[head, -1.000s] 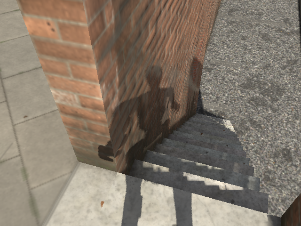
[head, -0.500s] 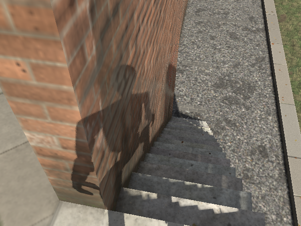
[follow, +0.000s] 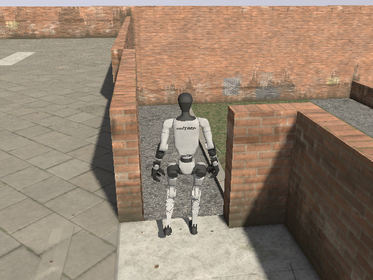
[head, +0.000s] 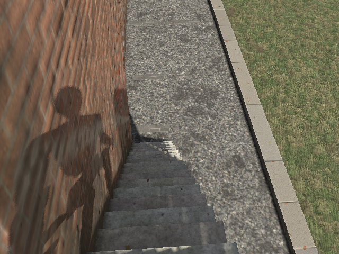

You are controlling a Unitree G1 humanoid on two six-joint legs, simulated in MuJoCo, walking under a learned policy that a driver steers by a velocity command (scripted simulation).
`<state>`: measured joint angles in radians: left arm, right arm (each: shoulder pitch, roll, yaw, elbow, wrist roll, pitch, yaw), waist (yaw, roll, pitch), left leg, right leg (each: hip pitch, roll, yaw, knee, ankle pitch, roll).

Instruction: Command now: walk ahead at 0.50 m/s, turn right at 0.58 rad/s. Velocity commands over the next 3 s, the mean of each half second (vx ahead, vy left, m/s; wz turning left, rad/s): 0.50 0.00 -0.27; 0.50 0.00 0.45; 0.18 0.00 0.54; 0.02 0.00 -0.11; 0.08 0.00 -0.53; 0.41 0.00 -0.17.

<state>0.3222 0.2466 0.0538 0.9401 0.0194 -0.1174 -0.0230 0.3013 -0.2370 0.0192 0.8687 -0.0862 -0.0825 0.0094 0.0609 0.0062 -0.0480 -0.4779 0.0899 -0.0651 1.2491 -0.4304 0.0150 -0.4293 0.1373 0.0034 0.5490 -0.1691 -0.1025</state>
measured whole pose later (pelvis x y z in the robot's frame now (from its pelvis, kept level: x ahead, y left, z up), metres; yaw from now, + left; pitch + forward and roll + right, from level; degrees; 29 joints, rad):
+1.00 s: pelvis +0.36 +0.02 -0.20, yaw +9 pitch +1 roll -2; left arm 0.44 0.20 -0.06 0.88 0.10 -0.08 -0.05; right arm 0.33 -0.28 -0.04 0.88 -0.10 -0.09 0.06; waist 0.01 0.05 0.00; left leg -0.26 -0.03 0.00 0.57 -0.31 0.09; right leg -0.53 -0.11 -0.11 1.88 -0.83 0.00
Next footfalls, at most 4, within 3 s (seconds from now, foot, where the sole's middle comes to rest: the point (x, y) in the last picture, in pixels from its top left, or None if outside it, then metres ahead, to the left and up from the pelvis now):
0.26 left None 0.15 0.12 -0.76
0.58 right None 0.24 -0.12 -0.76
0.94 left None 0.38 0.10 -0.98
1.34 right None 0.62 -0.07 -1.19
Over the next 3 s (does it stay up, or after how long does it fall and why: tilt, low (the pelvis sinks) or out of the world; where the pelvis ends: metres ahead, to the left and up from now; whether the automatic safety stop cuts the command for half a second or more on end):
stays up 0.81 0.06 -0.64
